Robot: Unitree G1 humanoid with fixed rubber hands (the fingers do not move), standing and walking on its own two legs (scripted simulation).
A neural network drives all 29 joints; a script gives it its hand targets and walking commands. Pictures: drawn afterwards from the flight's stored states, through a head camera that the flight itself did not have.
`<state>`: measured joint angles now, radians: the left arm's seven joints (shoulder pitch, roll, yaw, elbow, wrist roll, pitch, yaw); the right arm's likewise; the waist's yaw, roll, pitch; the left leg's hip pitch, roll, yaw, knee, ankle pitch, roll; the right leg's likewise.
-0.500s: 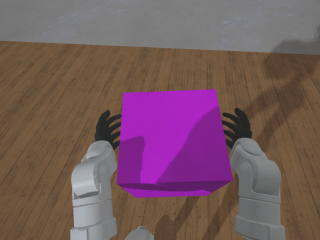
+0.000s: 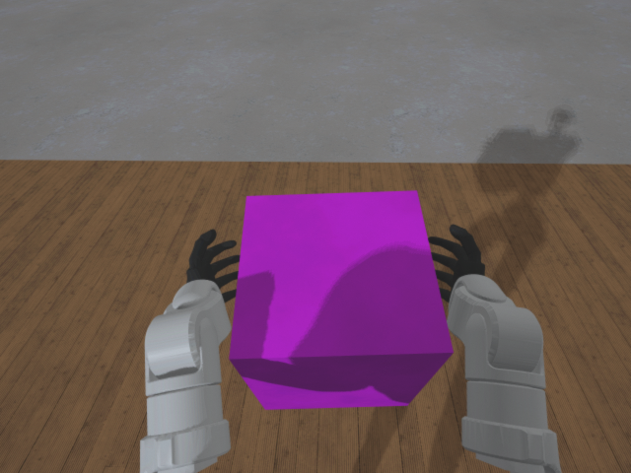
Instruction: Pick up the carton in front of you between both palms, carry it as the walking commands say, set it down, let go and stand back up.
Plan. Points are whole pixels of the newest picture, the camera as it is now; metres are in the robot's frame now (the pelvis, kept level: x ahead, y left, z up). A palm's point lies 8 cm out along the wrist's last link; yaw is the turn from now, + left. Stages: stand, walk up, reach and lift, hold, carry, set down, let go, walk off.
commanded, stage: carry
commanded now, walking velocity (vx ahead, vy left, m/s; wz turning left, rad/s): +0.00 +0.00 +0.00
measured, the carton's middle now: (334, 310) +0.34 +0.00 +0.03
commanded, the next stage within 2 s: none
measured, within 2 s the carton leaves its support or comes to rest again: neither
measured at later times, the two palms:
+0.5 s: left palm (197, 315) +0.29 +0.15 +0.11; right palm (475, 311) +0.28 -0.16 +0.10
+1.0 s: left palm (195, 321) +0.28 +0.15 +0.11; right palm (478, 319) +0.27 -0.16 +0.11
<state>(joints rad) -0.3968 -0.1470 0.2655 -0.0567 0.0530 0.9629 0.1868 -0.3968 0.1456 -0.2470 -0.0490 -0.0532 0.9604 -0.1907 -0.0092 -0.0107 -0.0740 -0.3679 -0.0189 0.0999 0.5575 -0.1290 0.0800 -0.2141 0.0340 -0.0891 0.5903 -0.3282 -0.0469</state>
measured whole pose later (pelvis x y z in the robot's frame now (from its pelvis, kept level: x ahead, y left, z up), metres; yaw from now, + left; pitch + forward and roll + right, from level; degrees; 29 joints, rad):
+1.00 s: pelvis -0.04 +0.00 +0.00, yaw -1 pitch +1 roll +0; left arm -0.45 -0.15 0.30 0.04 0.08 1.00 0.19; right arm -0.44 0.15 -0.28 0.03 -0.08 1.01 -0.19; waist 0.00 0.00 -0.09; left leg -0.36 0.00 0.10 0.52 -0.10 0.07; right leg -0.23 0.03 -0.13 0.60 -0.31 -0.08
